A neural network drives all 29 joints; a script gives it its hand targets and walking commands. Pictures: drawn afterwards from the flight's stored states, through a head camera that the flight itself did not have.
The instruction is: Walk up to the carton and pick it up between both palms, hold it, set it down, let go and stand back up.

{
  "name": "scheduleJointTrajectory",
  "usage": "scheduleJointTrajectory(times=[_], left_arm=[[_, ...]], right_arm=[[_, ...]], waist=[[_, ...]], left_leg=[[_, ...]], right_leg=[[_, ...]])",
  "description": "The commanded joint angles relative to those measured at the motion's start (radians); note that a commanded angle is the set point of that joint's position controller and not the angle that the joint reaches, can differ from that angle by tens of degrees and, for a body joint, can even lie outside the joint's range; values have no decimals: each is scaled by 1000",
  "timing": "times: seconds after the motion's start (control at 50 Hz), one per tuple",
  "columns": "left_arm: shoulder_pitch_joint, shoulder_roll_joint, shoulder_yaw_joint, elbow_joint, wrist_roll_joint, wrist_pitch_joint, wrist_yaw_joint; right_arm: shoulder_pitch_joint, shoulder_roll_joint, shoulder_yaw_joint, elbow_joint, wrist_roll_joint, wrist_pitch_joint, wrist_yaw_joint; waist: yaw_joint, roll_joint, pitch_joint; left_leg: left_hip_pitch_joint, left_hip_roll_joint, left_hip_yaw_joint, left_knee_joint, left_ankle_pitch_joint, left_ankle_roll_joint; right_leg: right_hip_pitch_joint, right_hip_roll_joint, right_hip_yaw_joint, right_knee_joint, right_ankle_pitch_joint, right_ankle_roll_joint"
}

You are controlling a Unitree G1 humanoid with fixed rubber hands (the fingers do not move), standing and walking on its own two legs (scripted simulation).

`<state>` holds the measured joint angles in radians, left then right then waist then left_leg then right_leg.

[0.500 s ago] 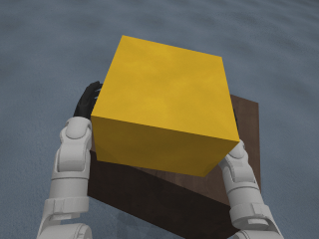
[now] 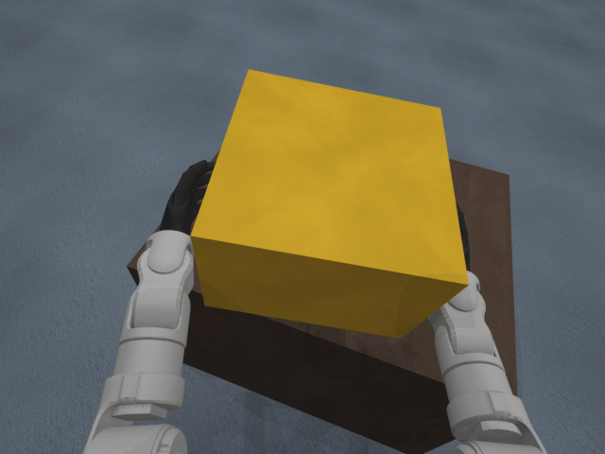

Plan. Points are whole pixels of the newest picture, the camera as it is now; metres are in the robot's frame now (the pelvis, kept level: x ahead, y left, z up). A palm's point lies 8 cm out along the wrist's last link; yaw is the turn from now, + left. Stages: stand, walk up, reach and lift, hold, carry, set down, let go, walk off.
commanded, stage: set down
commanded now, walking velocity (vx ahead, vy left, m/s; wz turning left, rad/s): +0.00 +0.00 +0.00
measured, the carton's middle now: (325, 204) +0.39 -0.04 +0.12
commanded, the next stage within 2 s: none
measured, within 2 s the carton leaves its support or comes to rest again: neither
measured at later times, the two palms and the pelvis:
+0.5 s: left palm (197, 226) +0.38 +0.13 +0.08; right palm (453, 261) +0.33 -0.22 +0.06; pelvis -0.02 -0.01 +0.00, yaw +1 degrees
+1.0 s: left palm (201, 234) +0.39 +0.13 +0.04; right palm (441, 262) +0.35 -0.22 +0.03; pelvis -0.02 -0.01 +0.00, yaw +1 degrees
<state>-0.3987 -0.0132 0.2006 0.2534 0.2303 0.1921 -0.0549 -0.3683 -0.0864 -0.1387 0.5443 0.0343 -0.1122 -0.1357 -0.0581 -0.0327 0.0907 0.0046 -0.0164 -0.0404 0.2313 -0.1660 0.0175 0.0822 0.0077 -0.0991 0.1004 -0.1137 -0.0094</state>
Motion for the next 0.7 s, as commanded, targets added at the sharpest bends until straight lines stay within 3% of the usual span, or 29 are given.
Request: scheduleJointTrajectory(times=[0.0,0.1,0.26,0.32,0.38,0.48,0.58,0.68], left_arm=[[-463,-354,-322,-64,-25,-56,-69],[-529,-376,-330,-27,-34,-86,-67],[-609,-412,-293,110,-13,-172,-57],[-648,-412,-252,182,-13,-192,-57],[-675,-428,-237,218,-9,-241,-56],[-727,-428,-181,313,15,-303,-48],[-743,-416,-133,421,27,-346,-52],[-786,-424,-122,494,17,-403,-54]], right_arm=[[-569,344,329,-229,-34,-95,138],[-607,349,264,-183,-60,-107,147],[-658,379,187,-58,-128,-133,171],[-706,400,161,-38,-167,-136,178],[-734,431,149,-47,-198,-164,178],[-756,471,132,31,-243,-184,183],[-775,494,91,78,-289,-194,185],[-783,534,83,114,-307,-209,180]], waist=[[12,14,-455],[-21,48,-487],[-31,69,-538],[-26,35,-555],[-28,32,-635],[-1,20,-650],[-5,-2,-646],[-12,4,-694]], left_leg=[[-36,-15,11,-17,352,-63],[-9,-15,11,3,332,-81],[-23,-8,-1,16,333,-87],[-62,-9,1,1,272,-69],[-82,-12,-2,0,301,-59],[-160,-8,-4,-23,298,-44],[-199,0,-5,-47,239,-25],[-254,0,-3,-51,283,-8]], right_leg=[[255,30,13,114,535,50],[182,34,-2,104,475,46],[118,31,-5,105,455,39],[121,27,-9,109,426,49],[155,24,-3,121,494,59],[181,14,7,139,549,55],[177,5,14,134,514,59],[203,-4,35,144,591,69]])
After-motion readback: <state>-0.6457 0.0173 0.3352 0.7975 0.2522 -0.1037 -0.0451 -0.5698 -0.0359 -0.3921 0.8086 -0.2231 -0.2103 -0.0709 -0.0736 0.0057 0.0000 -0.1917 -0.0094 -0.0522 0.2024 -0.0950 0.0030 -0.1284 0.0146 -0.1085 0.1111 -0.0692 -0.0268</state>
